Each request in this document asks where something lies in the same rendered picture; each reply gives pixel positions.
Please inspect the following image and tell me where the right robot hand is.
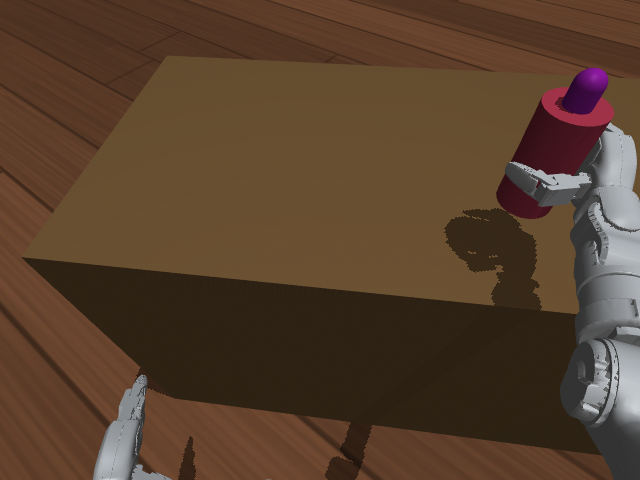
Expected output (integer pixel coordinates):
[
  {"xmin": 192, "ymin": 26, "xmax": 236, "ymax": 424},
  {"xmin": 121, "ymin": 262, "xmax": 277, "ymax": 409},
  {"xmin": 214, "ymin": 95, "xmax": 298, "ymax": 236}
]
[{"xmin": 505, "ymin": 122, "xmax": 637, "ymax": 208}]

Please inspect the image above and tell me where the right robot arm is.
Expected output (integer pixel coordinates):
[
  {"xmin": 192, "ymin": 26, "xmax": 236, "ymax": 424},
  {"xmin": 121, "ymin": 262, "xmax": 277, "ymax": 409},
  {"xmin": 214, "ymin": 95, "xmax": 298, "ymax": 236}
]
[{"xmin": 560, "ymin": 186, "xmax": 640, "ymax": 480}]

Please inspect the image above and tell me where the bottle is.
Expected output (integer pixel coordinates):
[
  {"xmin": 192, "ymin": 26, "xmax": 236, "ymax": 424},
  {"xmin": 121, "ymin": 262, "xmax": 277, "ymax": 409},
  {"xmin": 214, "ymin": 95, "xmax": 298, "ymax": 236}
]
[{"xmin": 496, "ymin": 68, "xmax": 614, "ymax": 219}]

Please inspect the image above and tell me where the left robot hand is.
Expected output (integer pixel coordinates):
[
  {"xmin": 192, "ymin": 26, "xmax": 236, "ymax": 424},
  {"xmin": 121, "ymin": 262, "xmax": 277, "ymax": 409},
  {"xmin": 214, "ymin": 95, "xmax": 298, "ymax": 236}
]
[{"xmin": 93, "ymin": 375, "xmax": 172, "ymax": 480}]

